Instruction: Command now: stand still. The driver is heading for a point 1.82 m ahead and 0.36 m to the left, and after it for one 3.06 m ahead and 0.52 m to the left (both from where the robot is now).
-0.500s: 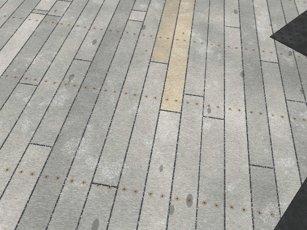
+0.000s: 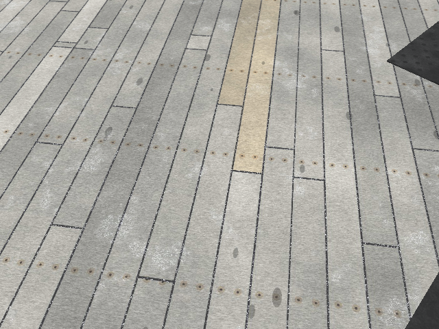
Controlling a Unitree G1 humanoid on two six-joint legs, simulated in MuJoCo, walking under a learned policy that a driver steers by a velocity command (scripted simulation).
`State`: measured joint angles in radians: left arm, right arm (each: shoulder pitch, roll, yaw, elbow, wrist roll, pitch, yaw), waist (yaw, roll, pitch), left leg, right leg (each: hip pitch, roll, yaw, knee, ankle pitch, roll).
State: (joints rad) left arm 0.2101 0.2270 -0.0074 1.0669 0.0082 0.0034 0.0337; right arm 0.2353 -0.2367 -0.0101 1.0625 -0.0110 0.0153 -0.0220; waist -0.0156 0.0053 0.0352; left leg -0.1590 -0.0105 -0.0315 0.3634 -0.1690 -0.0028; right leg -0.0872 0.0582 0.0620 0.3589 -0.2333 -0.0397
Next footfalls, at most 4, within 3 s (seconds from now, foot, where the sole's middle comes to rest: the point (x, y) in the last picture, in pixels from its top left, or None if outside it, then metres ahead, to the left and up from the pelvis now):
1.04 right None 0.45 -0.01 -0.78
1.58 left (184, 260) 0.76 0.15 -0.78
2.14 right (232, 190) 1.07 -0.03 -0.78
2.72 left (189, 141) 1.34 0.15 -0.78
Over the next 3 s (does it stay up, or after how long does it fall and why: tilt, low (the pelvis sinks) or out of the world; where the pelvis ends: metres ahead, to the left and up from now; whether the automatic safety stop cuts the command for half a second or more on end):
stays up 1.34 0.11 0.00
